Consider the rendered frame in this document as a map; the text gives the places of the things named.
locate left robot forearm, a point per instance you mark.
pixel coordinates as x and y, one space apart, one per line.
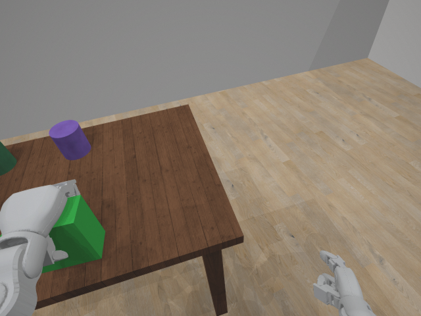
22 255

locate robot left hand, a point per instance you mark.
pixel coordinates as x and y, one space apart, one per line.
37 210

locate right robot forearm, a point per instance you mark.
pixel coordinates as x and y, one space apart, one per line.
354 306

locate sponge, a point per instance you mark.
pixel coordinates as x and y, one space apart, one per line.
78 233

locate table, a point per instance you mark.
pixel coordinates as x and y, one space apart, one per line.
152 185

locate robot right hand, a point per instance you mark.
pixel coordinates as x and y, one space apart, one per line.
330 290

